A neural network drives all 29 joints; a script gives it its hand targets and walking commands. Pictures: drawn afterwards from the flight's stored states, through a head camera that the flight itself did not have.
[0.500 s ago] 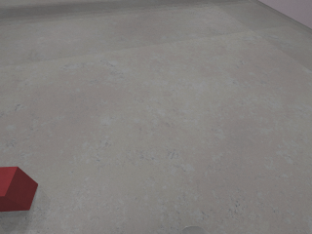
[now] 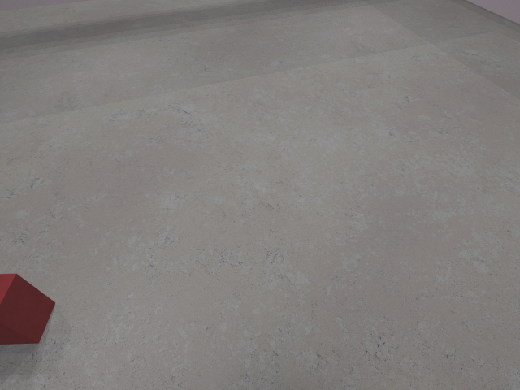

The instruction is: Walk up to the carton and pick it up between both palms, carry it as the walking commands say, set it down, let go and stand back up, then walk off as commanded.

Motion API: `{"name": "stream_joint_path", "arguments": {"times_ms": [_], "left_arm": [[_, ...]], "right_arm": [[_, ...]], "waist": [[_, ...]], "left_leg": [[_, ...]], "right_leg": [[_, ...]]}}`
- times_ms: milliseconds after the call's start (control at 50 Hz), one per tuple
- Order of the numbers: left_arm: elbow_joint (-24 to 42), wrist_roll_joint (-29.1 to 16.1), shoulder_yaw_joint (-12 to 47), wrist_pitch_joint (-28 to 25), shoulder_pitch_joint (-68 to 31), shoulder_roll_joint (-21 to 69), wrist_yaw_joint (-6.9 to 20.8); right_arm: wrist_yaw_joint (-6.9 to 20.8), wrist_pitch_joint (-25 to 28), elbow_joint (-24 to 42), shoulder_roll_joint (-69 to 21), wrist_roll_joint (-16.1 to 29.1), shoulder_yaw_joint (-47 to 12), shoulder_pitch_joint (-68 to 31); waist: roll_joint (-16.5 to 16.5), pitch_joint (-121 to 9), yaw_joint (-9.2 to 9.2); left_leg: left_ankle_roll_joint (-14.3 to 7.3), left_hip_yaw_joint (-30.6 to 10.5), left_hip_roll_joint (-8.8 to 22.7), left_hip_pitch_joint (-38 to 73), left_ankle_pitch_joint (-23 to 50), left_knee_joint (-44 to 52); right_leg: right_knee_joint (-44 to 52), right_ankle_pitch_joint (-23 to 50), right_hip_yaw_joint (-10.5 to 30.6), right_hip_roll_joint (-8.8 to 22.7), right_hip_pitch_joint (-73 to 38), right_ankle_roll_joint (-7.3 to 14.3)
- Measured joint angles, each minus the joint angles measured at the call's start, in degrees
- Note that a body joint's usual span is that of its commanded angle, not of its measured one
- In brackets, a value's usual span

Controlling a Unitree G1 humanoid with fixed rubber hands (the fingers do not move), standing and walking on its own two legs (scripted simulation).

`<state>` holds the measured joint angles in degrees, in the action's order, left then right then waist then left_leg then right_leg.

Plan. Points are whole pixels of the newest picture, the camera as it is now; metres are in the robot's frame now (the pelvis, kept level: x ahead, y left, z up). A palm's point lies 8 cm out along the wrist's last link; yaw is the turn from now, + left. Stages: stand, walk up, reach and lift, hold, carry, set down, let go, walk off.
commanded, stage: walk off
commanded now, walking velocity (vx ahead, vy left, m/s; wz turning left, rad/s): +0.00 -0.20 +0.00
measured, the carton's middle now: (0, 310) +0.50 +0.97 -0.64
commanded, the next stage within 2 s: stand in 0.70 s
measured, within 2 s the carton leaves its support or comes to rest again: neither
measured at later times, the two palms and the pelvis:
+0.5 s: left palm out of the picture +0.08 +0.12 -0.12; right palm out of the picture -0.04 -0.42 -0.14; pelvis -0.02 -0.14 -0.01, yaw -1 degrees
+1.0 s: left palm out of the picture -0.02 +0.00 -0.14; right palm out of the picture +0.03 -0.46 -0.12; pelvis -0.03 -0.23 +0.01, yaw +0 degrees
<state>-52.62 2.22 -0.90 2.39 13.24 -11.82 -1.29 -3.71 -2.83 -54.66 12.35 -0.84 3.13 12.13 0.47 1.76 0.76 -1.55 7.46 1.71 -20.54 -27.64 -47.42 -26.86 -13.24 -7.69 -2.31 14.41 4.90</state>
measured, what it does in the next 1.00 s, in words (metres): steps to the right: left foot, then right foot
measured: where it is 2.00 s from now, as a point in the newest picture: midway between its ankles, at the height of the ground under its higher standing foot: outside the picture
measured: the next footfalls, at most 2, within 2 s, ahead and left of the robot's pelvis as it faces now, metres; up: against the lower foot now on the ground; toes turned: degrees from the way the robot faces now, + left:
left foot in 0.06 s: +0.03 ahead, +0.07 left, +0.00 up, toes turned +8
right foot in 0.46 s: +0.03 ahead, -0.29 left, +0.00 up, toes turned -6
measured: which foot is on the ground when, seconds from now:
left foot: up 0.00-0.04, down 0.06-0.46, up 0.48-0.84, down 0.86-1.00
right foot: down 0.00-0.06, up 0.08-0.44, down 0.46-1.00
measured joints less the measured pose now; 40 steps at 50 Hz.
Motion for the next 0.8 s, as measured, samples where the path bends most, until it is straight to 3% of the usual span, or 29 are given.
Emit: {"name": "stream_joint_path", "arguments": {"times_ms": [60, 120, 160, 220, 280, 360, 420, 460, 500, 540, 580, 620, 720, 800], "left_arm": [[-1.3, -0.6, 0.1, 0.3, 1.3, -0.1, -0.1], [-2.3, -0.6, -0.3, 1.0, 2.2, -0.4, 0.5], [-2.4, -0.3, -1.0, 1.4, 2.1, -0.9, 1.3], [-2.1, 0.0, -2.1, 1.4, 1.7, -1.9, 2.4], [-2.0, -0.3, -2.7, 1.8, 1.3, -2.9, 2.8], [-1.1, -0.6, -2.4, 2.6, 0.0, -3.1, 3.3], [0.2, -0.7, -2.1, 2.4, -1.7, -2.8, 3.6], [0.9, -0.5, -2.2, 1.7, -2.4, -3.0, 3.5], [0.8, -0.1, -2.2, 0.6, -3.0, -2.2, 3.4], [1.1, 0.1, -1.6, 0.1, -2.8, -1.5, 2.9], [1.2, 0.2, -1.1, 0.0, -2.2, -0.9, 2.1], [1.2, -0.1, -0.8, -0.1, -1.6, -0.6, 1.4], [0.8, -0.1, -0.2, -0.4, -0.6, 0.0, 0.2], [-0.9, -0.4, 0.3, -0.6, 0.5, 0.4, -0.7]], "right_arm": [[-0.3, 0.9, 0.2, -1.7, 0.1, -0.9, 0.0], [-0.4, 1.4, 0.1, -2.6, -0.7, -1.1, 1.2], [-0.2, 1.6, -0.6, -2.3, -0.7, -0.9, 2.5], [0.0, 2.2, -1.5, -1.4, -0.5, -0.5, 3.9], [0.2, 2.8, -1.9, -0.5, -0.8, -0.1, 4.5], [0.7, 2.7, -2.1, 0.8, -1.4, 1.0, 4.6], [0.9, 2.1, -2.2, 2.1, -1.6, 1.9, 4.7], [1.0, 1.7, -2.1, 3.1, -1.4, 2.4, 5.1], [0.9, 0.8, -2.0, 4.4, -1.5, 2.6, 4.8], [0.5, -0.5, -1.9, 4.6, -0.8, 2.5, 4.3], [0.6, -0.7, -1.6, 4.4, -0.4, 2.3, 3.4], [0.7, -0.4, -1.3, 4.0, -0.7, 2.1, 2.5], [0.5, -0.4, -0.7, 1.9, -0.4, 1.1, 0.8], [0.5, -0.1, -0.2, -0.3, 0.0, -0.2, -0.8]], "waist": [[-1.2, -0.4, -0.36], [-2.9, -0.3, -0.89], [-3.0, 0.1, -0.94], [-2.7, 0.8, -1.18], [-2.1, 1.4, -1.66], [-1.1, 2.0, -2.72], [0.1, 2.2, -3.64], [0.6, 2.0, -3.84], [2.3, 2.6, -3.70], [2.7, 2.4, -3.03], [2.6, 2.0, -2.40], [2.5, 1.5, -1.85], [1.4, 0.3, -0.52], [-0.1, 0.2, 0.08]], "left_leg": [[-0.9, 0.3, 0.0, 6.2, 7.6, 14.3], [-1.5, 0.6, 0.7, 7.0, 9.8, 15.9], [-0.9, 0.6, 1.8, 8.3, 10.9, 18.4], [0.4, 0.2, 3.4, 9.7, 13.2, 21.9], [1.9, -0.3, 5.2, 9.8, 14.3, 22.9], [3.9, -0.9, 7.3, 8.9, 14.6, 22.4], [5.8, -1.5, 8.6, 7.6, 14.5, 21.1], [7.2, -2.1, 9.4, 5.9, 13.6, 18.5], [5.0, -4.5, 9.5, 2.0, 4.4, 9.3], [2.6, -7.8, 6.0, -2.7, -2.4, -3.4], [1.2, -8.3, 3.1, -5.8, -1.8, -12.3], [1.1, -6.3, 1.9, -7.3, 0.4, -16.7], [1.3, -1.2, 0.7, -4.2, 0.3, -10.2], [0.3, -1.1, -0.4, 1.6, 0.2, 2.1]], "right_leg": [[-2.0, -1.1, -1.2, -1.6, 0.8, 0.7], [-14.9, -9.3, 1.5, -1.4, 5.7, -3.0], [-25.2, -8.5, 5.1, -1.5, 9.5, -4.9], [-32.9, -5.0, 9.3, -0.1, 12.5, -7.6], [-31.8, -3.9, 10.9, 2.3, 12.5, -9.9], [-21.1, -5.1, 8.4, 5.7, 9.0, -11.2], [-11.5, -5.8, 5.8, 6.2, 5.1, -10.3], [-2.3, -2.4, 4.1, 5.9, 0.9, -8.9], [-2.3, 1.0, 3.2, 4.7, 1.1, -6.5], [-3.0, -0.7, 2.7, 4.6, 1.4, -4.9], [-1.1, -0.4, 2.3, 4.3, 0.5, -3.9], [0.7, 0.6, 1.8, 3.6, -0.3, -3.0], [1.6, 1.0, 0.6, 1.3, -0.6, -0.7], [1.1, 0.6, -0.3, -0.7, -0.6, 0.6]]}}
